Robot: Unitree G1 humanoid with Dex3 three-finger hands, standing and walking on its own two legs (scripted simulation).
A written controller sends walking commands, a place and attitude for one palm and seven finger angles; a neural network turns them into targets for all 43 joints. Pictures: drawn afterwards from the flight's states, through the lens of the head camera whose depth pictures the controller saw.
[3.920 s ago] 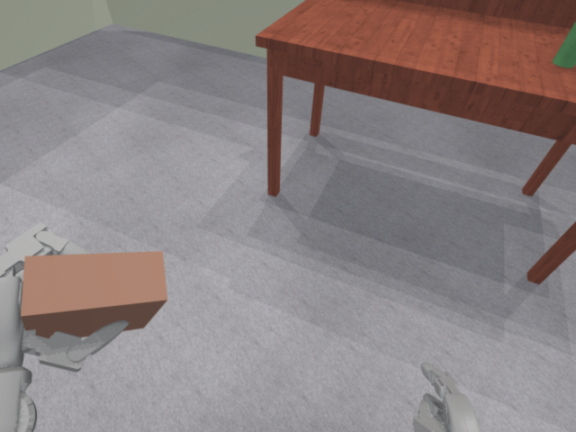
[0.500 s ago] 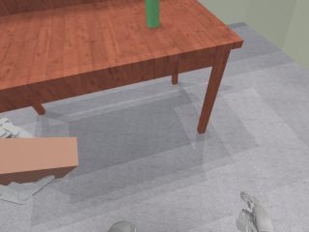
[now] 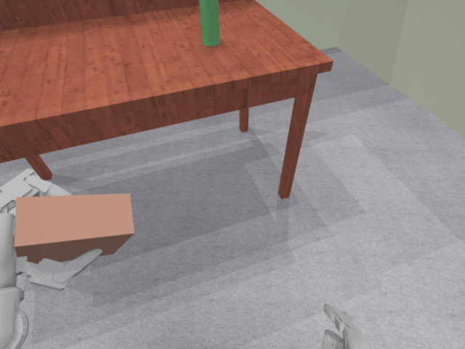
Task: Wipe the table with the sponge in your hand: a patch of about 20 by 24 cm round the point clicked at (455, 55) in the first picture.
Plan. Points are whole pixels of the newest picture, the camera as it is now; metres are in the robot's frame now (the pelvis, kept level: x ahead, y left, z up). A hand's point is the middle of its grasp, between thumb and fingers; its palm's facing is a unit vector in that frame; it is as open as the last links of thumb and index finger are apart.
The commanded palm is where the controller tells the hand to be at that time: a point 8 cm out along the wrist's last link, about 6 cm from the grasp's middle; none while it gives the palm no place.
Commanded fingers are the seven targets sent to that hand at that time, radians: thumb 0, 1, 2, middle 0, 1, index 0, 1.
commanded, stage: take the last steps up to it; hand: left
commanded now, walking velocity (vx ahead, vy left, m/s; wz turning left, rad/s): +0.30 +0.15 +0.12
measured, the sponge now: (90, 229) +0.23 +0.21 +0.16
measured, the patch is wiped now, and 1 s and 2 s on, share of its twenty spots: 0.00 0.00 0.00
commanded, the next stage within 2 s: none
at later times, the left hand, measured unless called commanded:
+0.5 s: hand (36, 201) +0.26 +0.28 +0.18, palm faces +0.43 -0.80 -0.42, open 9.7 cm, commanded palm +0.19 +0.32 +0.19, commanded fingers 0.00 0.10 1.30 -1.20 -1.60 -1.20 -1.60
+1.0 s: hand (71, 150) +0.35 +0.28 +0.18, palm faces +0.36 -0.80 -0.48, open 9.7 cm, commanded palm +0.29 +0.34 +0.19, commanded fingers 0.00 0.10 1.30 -1.20 -1.60 -1.20 -1.60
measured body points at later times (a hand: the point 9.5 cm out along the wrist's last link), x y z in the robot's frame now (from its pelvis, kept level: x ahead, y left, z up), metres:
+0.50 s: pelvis +0.04 +0.04 +0.00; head +0.06 +0.05 +0.45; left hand +0.23 +0.32 +0.20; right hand +0.22 -0.19 -0.08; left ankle +0.07 +0.14 -0.73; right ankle +0.01 -0.08 -0.66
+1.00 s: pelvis +0.14 +0.05 +0.01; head +0.20 +0.05 +0.46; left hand +0.33 +0.32 +0.20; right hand +0.31 -0.21 -0.08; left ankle +0.21 +0.21 -0.69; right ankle +0.10 -0.06 -0.73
